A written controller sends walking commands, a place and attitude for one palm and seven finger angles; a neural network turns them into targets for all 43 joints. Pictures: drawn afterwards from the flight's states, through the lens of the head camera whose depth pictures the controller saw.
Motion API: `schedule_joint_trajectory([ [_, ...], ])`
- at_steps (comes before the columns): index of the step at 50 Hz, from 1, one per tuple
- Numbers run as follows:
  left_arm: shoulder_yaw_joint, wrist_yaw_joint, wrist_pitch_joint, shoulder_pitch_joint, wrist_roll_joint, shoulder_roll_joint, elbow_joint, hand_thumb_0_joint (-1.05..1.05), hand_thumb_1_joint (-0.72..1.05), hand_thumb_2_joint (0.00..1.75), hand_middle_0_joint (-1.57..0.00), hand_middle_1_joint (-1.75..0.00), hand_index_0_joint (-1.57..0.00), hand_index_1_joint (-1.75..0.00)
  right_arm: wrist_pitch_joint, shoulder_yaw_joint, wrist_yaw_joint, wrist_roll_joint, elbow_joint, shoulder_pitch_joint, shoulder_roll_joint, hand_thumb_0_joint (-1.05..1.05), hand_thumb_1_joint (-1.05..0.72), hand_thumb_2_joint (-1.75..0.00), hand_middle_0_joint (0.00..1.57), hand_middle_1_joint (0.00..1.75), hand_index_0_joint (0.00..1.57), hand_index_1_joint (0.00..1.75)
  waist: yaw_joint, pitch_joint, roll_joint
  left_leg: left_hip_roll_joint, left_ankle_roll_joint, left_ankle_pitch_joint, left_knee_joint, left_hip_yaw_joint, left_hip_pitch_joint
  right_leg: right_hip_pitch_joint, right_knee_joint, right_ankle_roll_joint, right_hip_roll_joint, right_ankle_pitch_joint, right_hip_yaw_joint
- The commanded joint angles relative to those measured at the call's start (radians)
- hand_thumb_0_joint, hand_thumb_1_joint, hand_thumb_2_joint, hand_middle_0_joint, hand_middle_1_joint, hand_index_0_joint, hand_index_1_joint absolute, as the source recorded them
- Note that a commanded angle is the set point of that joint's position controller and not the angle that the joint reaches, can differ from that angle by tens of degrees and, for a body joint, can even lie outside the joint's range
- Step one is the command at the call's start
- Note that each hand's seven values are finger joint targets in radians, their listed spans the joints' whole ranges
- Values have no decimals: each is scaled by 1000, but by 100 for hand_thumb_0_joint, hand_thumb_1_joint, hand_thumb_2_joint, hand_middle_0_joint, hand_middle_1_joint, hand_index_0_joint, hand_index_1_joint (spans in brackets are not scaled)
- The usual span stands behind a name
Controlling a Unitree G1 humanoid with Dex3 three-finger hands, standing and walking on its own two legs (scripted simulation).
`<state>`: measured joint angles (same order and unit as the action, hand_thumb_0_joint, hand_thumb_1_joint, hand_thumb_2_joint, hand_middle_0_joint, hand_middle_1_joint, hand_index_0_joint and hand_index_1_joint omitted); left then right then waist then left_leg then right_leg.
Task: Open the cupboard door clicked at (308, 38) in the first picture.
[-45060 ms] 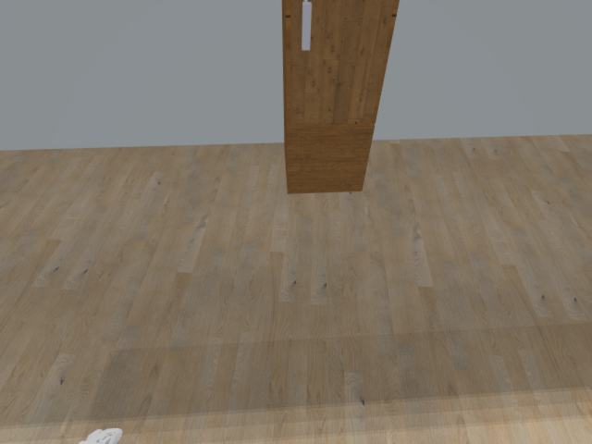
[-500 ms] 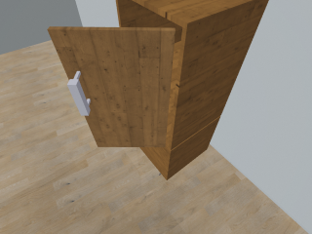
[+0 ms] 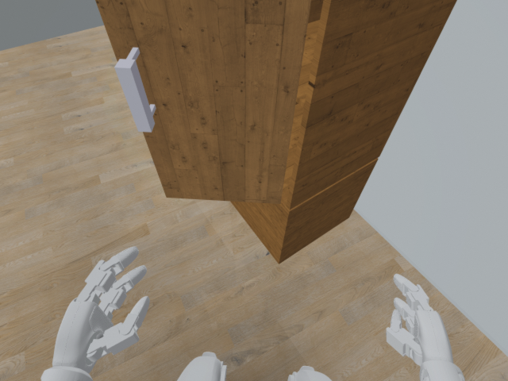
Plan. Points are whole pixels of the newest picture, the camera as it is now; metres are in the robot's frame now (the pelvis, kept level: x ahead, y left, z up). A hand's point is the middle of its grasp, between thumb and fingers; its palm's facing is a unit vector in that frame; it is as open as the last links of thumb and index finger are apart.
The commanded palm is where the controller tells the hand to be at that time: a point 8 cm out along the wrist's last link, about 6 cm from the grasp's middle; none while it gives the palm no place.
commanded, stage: raise the hand with hooked fingers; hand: left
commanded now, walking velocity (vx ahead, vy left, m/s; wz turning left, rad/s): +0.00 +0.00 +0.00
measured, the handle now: (140, 90) +0.58 +0.27 +0.12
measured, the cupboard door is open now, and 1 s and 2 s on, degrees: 52 52 52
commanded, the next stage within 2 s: move the hooked fingers beside the handle in 1.68 s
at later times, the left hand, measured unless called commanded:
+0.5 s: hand (81, 269) +0.24 +0.25 +0.08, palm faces +0.12 -0.99 -0.08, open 11.6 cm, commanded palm +0.21 +0.30 +0.08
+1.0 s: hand (56, 223) +0.28 +0.29 +0.12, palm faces +0.05 -1.00 -0.04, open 13.8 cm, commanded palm +0.26 +0.34 +0.13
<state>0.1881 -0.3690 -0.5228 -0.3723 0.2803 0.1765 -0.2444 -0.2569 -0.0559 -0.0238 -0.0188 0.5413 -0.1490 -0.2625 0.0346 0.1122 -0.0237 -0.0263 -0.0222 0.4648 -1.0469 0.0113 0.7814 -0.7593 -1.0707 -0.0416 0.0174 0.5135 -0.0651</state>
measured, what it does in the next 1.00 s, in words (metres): stands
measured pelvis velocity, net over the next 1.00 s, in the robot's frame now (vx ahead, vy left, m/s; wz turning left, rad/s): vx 0.01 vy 0.03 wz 0.01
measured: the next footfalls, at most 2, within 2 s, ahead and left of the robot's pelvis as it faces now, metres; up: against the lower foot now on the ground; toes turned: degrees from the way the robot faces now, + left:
none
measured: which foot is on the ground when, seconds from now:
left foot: down 0.00-1.00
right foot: down 0.00-1.00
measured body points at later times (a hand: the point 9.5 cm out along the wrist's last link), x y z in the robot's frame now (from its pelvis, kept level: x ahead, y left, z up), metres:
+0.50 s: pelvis +0.00 +0.02 +0.02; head +0.04 +0.02 +0.47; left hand +0.22 +0.31 +0.09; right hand +0.14 -0.23 -0.07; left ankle +0.03 +0.13 -0.67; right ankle +0.01 -0.09 -0.67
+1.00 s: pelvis +0.01 +0.03 +0.04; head +0.04 +0.03 +0.49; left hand +0.27 +0.35 +0.12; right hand +0.19 -0.20 -0.03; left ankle +0.03 +0.13 -0.67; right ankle +0.01 -0.09 -0.67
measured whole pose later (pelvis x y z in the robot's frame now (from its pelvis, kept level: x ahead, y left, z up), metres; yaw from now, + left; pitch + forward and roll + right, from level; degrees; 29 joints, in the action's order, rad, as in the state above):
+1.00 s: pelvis +0.01 +0.03 +0.04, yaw +0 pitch +6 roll -2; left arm 0.38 -0.43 -0.18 -0.03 0.34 0.37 -0.27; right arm -0.22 0.06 -0.10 -0.04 0.57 -0.25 -0.26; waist 0.03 0.07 0.03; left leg -0.02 0.02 0.39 -0.84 0.00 0.56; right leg -0.49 -0.78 0.00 0.01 0.40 -0.08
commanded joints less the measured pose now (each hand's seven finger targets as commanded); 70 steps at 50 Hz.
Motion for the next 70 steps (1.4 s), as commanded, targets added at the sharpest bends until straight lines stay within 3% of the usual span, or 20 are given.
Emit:
schedule_joint_trajectory([
  [1, 111, 91, -98, 240, 38, 189, 512, 0, 39, 68, -24, -63, -24, -63, -51, -13, -35, 0, -144, -8, -85, 0, -90, -90, 20, 30, 20, 30, -40, 228, 118, 30, 55, -133, 84, -9, -127, 85, 223, 26, -9, -79, 108],
  [4, 20, 100, -95, 248, -7, 167, 556, 0, 32, 65, -24, -68, -24, -68, -55, 2, -55, 5, -118, -40, -95, 0, -90, -90, 20, 30, 20, 30, -87, 201, 123, 14, 62, -148, 79, -35, -149, 33, 195, 19, -26, -139, 73],
  [7, 9, 45, -16, 238, -2, 191, 421, 0, 25, 62, -25, -72, -25, -72, -53, 18, -70, -5, -98, -46, -113, 0, -90, -90, 20, 30, 20, 30, -103, 134, 82, 13, 61, -111, 87, -53, -100, 33, 218, 23, -37, -103, 66],
  [11, 119, -9, 177, 107, 40, 241, 262, 0, 15, 58, -25, -78, -25, -78, -29, 18, -82, -28, -124, -25, -112, 0, -90, -90, 20, 30, 20, 30, -32, 152, 13, 30, 51, -105, 155, -38, -78, 150, 303, 37, -19, -57, 79],
  [12, 155, -14, 219, 85, 58, 261, 244, 0, 13, 57, -25, -80, -25, -80, -24, 22, -83, -32, -137, -11, -110, 0, -90, -90, 20, 30, 20, 30, -1, 173, 26, 34, 49, -132, 173, -38, -97, 194, 304, 31, -19, -79, 76],
  [14, 213, 13, 255, 84, 81, 281, 318, 0, 8, 55, -26, -82, -26, -82, -20, 23, -80, -28, -153, -4, -95, 0, -90, -90, 20, 30, 20, 30, 23, 220, 51, 34, 45, -180, 199, -30, -139, 243, 304, 36, -11, -140, 59],
  [17, 256, 85, 222, 98, 87, 286, 372, 0, 1, 52, -26, -87, -26, -87, -20, 26, -71, -14, -149, -10, -79, 0, -90, -90, 20, 30, 20, 30, 29, 203, 7, 27, 42, -238, 224, -40, -159, 263, 284, 32, -29, -221, 27],
  [20, 203, 120, 134, 165, 55, 253, 396, 0, -6, 49, -27, -92, -27, -92, -32, 26, -59, -7, -123, -43, -89, 0, -90, -90, 20, 30, 20, 30, -14, 146, 76, 22, 42, -222, 233, -38, -193, 187, 276, 29, -36, -211, 11],
  [22, 148, 104, 99, 234, 40, 243, 379, 0, -10, 47, -27, -94, -27, -94, -41, 30, -58, -4, -115, -59, -110, 0, -90, -90, 20, 30, 20, 30, -49, 100, 57, 19, 46, -177, 232, -48, -187, 143, 280, 26, -41, -161, 10],
  [25, 135, 45, 93, 253, 39, 256, 331, 0, -17, 44, -28, -99, -28, -99, -54, 26, -65, -14, -100, -82, -128, 0, -90, -90, 20, 30, 20, 30, -60, 133, 90, 21, 46, -151, 243, -44, -216, 151, 305, 27, -35, -143, 20],
  [29, 210, -10, 151, 284, 68, 340, 310, 0, -27, 40, -28, -105, -28, -105, -57, 25, -81, -25, -102, -81, -141, 0, -90, -90, 20, 30, 20, 30, -33, 189, 88, 24, 47, -196, 272, -46, -259, 230, 323, 25, -33, -200, 21],
  [33, 285, 1, 179, 317, 100, 380, 326, 0, -36, 36, -29, -111, -29, -111, -52, 33, -85, -23, -110, -68, -131, 0, -90, -90, 20, 30, 20, 30, -7, 193, 101, 25, 41, -264, 300, -46, -301, 280, 330, 21, -39, -274, 8],
  [40, 232, -22, 235, 416, 83, 343, 200, 0, -50, 30, -30, -120, -30, -120, -32, 42, -78, -28, -101, -77, -139, 0, -90, -90, 20, 30, 20, 30, -39, 89, 109, 21, 35, -249, 334, -45, -319, 249, 365, 22, -46, -285, -4],
  [44, 256, -68, 278, 504, 81, 400, 191, 0, -50, 30, -30, -120, -30, -120, -25, 43, -87, -31, -110, -77, -148, 0, -90, -90, 20, 30, 20, 30, -33, 145, 107, 23, 39, -277, 345, -45, -359, 294, 384, 19, -44, -316, 5],
  [48, 317, -68, 267, 586, 90, 463, 214, 0, -50, 30, -30, -120, -30, -120, -22, 51, -91, -26, -112, -68, -143, 0, -90, -90, 20, 30, 20, 30, -21, 183, 113, 23, 36, -318, 362, -54, -405, 328, 389, 14, -50, -343, 2],
  [52, 344, -66, 263, 615, 100, 479, 153, 0, -50, 30, -30, -120, -30, -120, -17, 54, -94, -24, -98, -74, -143, 0, -90, -90, 20, 30, 20, 30, -19, 166, 95, 22, 36, -333, 369, -49, -416, 343, 406, 14, -53, -363, 4],
  [57, 315, -105, 318, 672, 88, 478, 49, 0, -50, 30, -30, -120, -30, -120, -8, 57, -98, -34, -94, -77, -148, 0, -90, -90, 20, 30, 20, 30, -25, 135, 122, 24, 37, -314, 394, -46, -415, 346, 431, 13, -47, -353, 7],
  [60, 313, -119, 340, 680, 79, 492, 42, 0, -50, 30, -30, -120, -30, -120, -5, 53, -99, -37, -97, -83, -149, 0, -90, -90, 20, 30, 20, 30, -24, 164, 126, 23, 40, -344, 403, -44, -444, 361, 441, 15, -44, -382, 7],
  [67, 361, -102, 304, 646, 104, 506, 40, 0, -50, 30, -30, -120, -30, -120, 1, 50, -80, -28, -108, -89, -152, 0, -90, -90, 20, 30, 20, 30, -5, 158, 63, 29, 39, -372, 400, -34, -426, 387, 435, 15, -50, -425, 9],
  [70, 352, -90, 288, 679, 90, 501, 66, 0, -50, 30, -30, -120, -30, -120, 6, 44, -79, -29, -103, -92, -149, 0, -90, -90, 20, 30, 20, 30, -15, 172, 108, 29, 41, -377, 401, -27, -443, 383, 436, 18, -44, -434, 15],
])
